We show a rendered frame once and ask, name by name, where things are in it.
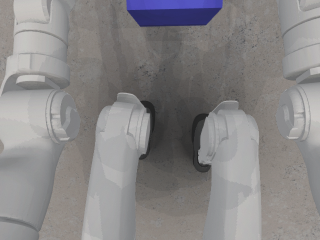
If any right robot upper arm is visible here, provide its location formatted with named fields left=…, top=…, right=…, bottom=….
left=275, top=82, right=320, bottom=216

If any carton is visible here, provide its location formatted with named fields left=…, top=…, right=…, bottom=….
left=126, top=0, right=223, bottom=27

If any right robot forearm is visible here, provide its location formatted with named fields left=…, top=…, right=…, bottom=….
left=276, top=0, right=320, bottom=85

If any robot left shin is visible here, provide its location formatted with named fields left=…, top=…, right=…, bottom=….
left=95, top=92, right=145, bottom=155

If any left robot upper arm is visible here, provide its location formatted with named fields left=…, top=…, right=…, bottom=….
left=0, top=89, right=81, bottom=240

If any left robot forearm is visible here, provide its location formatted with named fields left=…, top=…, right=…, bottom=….
left=0, top=0, right=75, bottom=97

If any robot right thigh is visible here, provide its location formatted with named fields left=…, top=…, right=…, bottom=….
left=202, top=109, right=262, bottom=240

